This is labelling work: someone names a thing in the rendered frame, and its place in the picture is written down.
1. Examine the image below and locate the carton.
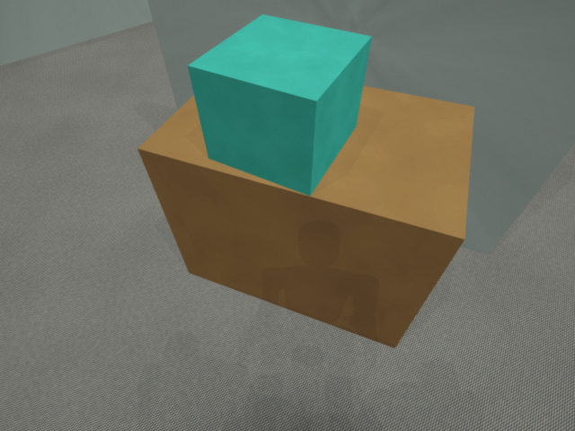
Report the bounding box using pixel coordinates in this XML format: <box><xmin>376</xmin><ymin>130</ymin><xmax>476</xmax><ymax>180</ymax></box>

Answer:
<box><xmin>188</xmin><ymin>14</ymin><xmax>372</xmax><ymax>196</ymax></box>

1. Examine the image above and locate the pedestal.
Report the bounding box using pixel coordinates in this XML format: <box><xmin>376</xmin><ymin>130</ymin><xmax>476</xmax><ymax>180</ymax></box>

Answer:
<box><xmin>137</xmin><ymin>85</ymin><xmax>474</xmax><ymax>348</ymax></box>

